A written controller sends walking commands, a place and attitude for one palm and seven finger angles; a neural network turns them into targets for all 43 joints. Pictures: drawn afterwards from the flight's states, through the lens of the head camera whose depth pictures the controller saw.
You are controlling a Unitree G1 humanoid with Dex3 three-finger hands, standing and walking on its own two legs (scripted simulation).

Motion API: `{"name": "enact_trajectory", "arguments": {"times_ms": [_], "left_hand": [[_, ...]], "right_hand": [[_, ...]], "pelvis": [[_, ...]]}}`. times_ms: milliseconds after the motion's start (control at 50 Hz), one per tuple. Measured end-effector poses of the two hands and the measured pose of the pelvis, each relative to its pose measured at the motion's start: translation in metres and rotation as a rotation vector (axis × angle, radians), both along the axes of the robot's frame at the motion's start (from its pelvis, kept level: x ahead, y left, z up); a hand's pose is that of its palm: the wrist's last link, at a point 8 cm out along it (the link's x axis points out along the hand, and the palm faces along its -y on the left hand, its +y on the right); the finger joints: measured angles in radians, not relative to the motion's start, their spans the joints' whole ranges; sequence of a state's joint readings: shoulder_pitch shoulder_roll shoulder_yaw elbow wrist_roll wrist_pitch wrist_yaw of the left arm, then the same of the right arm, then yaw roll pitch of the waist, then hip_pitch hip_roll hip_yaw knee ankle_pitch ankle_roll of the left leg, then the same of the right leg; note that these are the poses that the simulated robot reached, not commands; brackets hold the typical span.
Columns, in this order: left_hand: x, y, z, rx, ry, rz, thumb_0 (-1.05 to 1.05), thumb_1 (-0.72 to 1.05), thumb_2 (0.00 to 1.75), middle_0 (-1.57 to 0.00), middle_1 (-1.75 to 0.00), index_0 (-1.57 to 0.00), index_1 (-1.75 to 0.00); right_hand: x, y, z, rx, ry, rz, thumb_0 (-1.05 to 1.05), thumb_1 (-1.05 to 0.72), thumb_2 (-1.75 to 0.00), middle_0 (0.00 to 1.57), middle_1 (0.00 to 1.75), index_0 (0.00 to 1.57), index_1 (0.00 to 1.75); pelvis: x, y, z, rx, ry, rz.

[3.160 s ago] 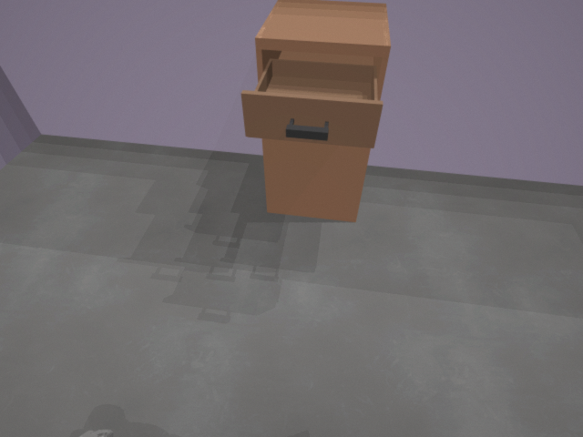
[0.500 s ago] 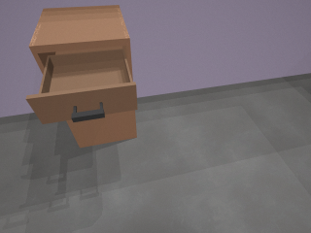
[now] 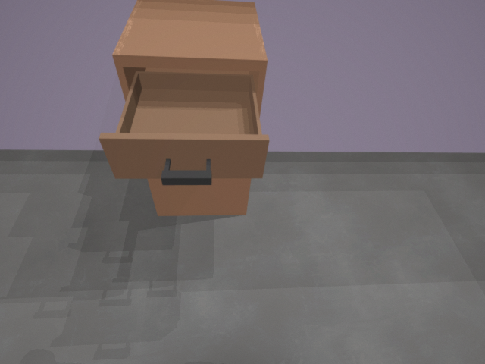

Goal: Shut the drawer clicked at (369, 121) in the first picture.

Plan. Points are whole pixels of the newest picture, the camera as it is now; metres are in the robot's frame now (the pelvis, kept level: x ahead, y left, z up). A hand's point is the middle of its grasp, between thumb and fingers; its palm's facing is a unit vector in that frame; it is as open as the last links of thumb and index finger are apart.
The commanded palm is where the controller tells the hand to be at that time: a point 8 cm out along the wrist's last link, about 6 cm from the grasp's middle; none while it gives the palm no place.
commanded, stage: take the last steps up to it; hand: left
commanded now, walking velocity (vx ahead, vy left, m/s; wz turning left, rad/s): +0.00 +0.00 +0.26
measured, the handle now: (187, 170) +0.53 +0.16 -0.06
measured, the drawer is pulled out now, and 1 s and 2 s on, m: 0.30 0.30 0.30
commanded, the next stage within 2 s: come to a stop and stand still in 1.04 s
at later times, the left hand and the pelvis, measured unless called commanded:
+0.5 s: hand out of the picture -0.07 +0.11 -0.16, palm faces +0.23 -0.96 -0.13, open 7.3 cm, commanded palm none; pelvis +0.03 -0.02 +0.01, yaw +7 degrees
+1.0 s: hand (149, 313) +0.23 +0.19 -0.16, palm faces +0.08 -0.98 -0.19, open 7.3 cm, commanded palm none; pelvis +0.16 +0.00 +0.01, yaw +3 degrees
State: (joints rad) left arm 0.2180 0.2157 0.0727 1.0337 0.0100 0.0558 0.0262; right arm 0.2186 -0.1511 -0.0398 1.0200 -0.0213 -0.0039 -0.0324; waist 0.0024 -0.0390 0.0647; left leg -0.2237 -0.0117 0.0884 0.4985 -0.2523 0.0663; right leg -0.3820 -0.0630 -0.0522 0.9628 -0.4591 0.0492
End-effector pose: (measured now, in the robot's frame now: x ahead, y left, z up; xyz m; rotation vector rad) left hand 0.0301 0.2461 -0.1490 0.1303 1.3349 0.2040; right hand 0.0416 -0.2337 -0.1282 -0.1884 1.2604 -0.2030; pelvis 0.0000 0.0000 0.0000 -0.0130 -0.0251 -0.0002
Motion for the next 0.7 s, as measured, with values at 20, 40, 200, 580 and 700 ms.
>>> {"name": "enact_trajectory", "arguments": {"times_ms": [20,40,200,580,700], "left_hand": [[-0.003,0.001,0.002,0.003,0.002,0.007,0.00,0.92,0.90,-0.20,-0.30,-0.20,-0.30],[-0.005,0.001,0.004,0.006,0.001,0.013,0.00,0.92,0.90,-0.20,-0.30,-0.20,-0.30],[-0.019,-0.021,0.013,0.020,-0.035,0.033,0.00,0.91,0.90,-0.20,-0.30,-0.20,-0.30],[-0.120,-0.084,0.007,-0.150,0.264,0.228,0.00,0.91,0.90,-0.20,-0.30,-0.20,-0.30],[-0.087,-0.054,-0.010,-0.174,0.314,0.170,0.00,0.91,0.90,-0.20,-0.30,-0.20,-0.30]], "right_hand": [[0.004,-0.001,0.001,0.000,-0.005,0.009,0.00,-0.92,-0.90,0.20,0.30,0.20,0.30],[0.007,-0.001,0.001,0.001,-0.009,0.018,0.00,-0.91,-0.90,0.20,0.30,0.20,0.30],[0.018,-0.015,-0.009,0.038,-0.029,0.062,0.00,-0.91,-0.90,0.20,0.30,0.20,0.30],[0.078,0.003,-0.003,0.043,0.032,0.144,0.00,-0.92,-0.90,0.19,0.30,0.19,0.30],[0.111,0.027,-0.003,0.006,-0.069,0.106,0.00,-0.93,-0.90,0.20,0.30,0.20,0.30]], "pelvis": [[-0.001,0.000,0.001,-0.001,0.001,0.006],[-0.001,0.000,0.002,-0.001,0.001,0.013],[-0.004,-0.015,0.001,0.018,-0.006,0.057],[0.050,-0.007,0.001,-0.005,0.007,0.118],[0.077,0.015,-0.008,0.001,-0.004,0.075]]}}
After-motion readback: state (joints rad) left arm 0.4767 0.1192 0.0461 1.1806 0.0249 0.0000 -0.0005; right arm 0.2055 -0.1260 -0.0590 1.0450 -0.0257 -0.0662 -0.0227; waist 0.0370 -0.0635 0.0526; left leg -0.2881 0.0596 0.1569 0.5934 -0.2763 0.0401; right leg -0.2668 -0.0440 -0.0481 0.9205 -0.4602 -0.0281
